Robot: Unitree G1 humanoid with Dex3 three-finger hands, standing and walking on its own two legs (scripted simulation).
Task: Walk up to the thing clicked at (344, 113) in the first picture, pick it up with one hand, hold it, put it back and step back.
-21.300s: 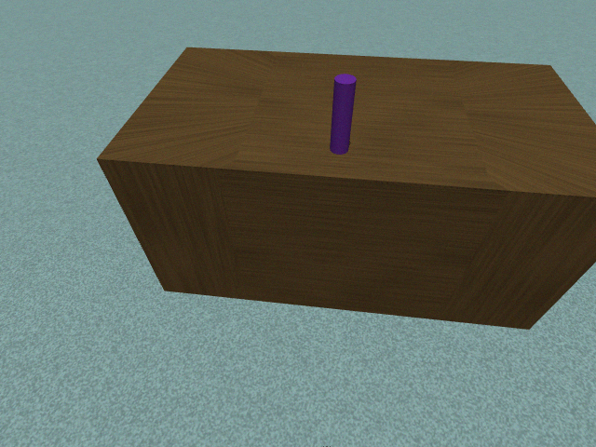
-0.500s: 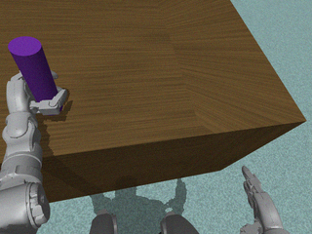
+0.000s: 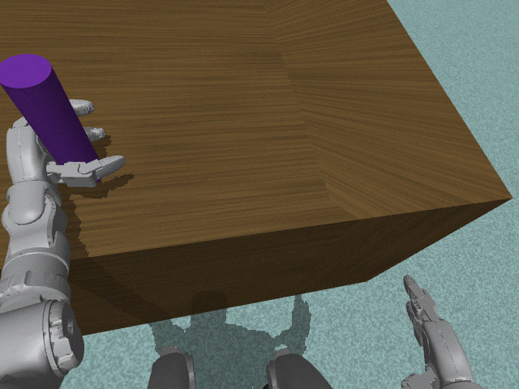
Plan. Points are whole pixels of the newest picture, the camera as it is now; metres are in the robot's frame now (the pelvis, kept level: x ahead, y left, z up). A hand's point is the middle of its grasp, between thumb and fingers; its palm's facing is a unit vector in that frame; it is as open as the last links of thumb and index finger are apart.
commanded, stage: open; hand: left
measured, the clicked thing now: (61, 132) +0.49 +0.23 +0.08
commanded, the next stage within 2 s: withdraw in 0.04 s
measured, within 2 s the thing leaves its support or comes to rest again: neither
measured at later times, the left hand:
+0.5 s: hand (8, 97) +0.50 +0.27 +0.13, palm faces +0.23 -0.97 -0.01, open 16.6 cm
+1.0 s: hand out of the picture +0.42 +0.38 +0.15, palm faces +0.45 -0.82 -0.35, open 17.5 cm
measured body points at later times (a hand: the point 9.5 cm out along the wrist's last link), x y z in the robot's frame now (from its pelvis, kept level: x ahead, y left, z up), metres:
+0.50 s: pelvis +0.01 +0.00 +0.02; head +0.11 +0.04 +0.46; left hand +0.48 +0.32 +0.13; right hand +0.17 -0.26 +0.01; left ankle +0.06 +0.12 -0.64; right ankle -0.01 -0.14 -0.64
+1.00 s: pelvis +0.02 +0.01 +0.07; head +0.08 +0.03 +0.51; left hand +0.39 +0.42 +0.17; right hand +0.18 -0.25 +0.02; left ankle +0.06 +0.12 -0.64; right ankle -0.01 -0.14 -0.64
